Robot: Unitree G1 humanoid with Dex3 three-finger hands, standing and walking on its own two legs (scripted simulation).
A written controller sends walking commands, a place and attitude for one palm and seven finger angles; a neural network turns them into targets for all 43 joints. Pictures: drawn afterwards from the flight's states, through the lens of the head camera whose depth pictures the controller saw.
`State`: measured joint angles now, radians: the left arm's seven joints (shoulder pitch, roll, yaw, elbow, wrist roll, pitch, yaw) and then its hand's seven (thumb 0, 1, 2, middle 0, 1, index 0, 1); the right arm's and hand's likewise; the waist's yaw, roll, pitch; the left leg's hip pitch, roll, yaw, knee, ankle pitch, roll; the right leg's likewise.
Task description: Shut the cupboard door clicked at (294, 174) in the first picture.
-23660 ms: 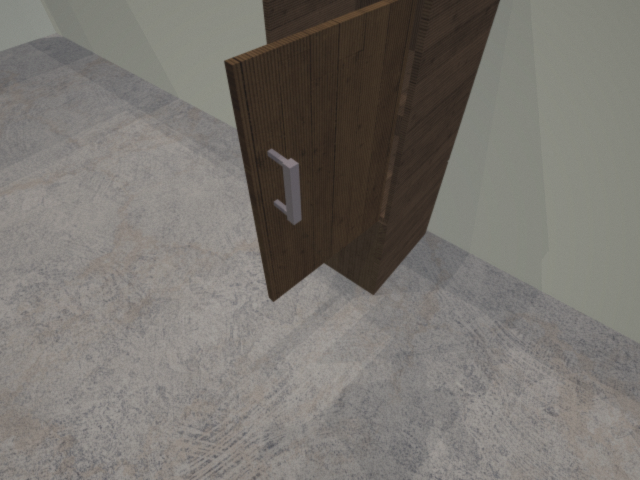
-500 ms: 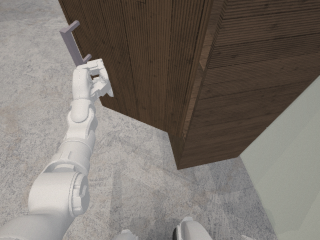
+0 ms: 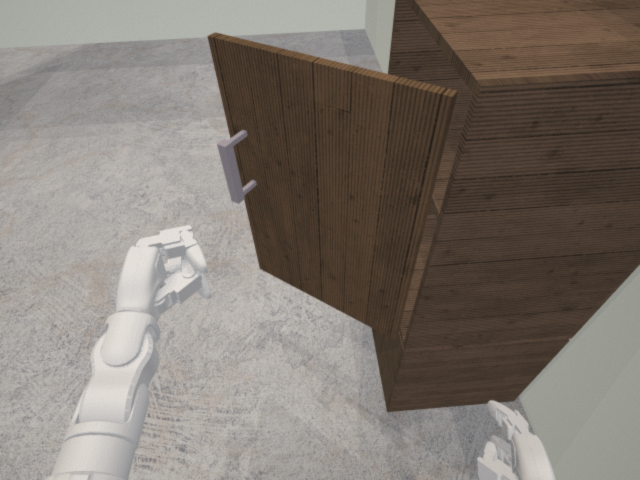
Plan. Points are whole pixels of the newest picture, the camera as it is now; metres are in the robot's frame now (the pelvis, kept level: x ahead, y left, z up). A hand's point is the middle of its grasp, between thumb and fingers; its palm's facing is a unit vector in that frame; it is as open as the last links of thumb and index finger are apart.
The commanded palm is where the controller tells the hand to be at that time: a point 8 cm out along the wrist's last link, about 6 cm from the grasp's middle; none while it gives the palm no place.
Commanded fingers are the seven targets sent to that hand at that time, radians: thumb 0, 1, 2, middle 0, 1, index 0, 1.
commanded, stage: draw the hand back to the body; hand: left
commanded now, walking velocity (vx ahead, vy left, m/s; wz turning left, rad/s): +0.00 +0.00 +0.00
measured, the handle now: (239, 167) +0.64 +0.20 +0.03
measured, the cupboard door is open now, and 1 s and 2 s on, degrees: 53 53 53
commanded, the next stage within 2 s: step back with the hand held close in 0.96 s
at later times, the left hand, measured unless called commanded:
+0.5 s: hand (61, 325) +0.22 +0.27 +0.15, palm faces +0.41 -0.83 -0.38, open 5.5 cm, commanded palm +0.17 +0.31 +0.18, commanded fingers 0.00 0.90 0.90 -0.28 -0.39 -0.28 -0.39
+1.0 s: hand (25, 346) +0.19 +0.28 +0.17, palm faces +0.47 -0.79 -0.40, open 7.4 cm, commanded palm +0.14 +0.31 +0.18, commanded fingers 0.00 0.90 0.90 -0.20 -0.30 -0.20 -0.30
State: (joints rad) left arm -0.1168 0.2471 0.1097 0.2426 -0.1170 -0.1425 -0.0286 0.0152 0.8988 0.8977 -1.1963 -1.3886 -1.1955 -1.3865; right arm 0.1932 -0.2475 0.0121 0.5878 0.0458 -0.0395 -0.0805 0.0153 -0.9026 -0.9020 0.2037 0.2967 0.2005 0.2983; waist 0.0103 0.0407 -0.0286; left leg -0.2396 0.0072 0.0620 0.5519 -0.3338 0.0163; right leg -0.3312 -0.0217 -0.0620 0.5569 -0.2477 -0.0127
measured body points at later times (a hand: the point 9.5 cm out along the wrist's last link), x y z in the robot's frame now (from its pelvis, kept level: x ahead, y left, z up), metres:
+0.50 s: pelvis +0.02 +0.01 +0.01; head +0.00 -0.02 +0.46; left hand +0.20 +0.31 +0.18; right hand +0.20 -0.19 -0.09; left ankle -0.03 +0.11 -0.73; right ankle +0.03 -0.11 -0.73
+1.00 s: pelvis +0.01 +0.01 +0.01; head -0.02 -0.01 +0.46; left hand +0.16 +0.31 +0.19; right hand +0.19 -0.21 -0.07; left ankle -0.03 +0.11 -0.73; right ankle +0.03 -0.11 -0.73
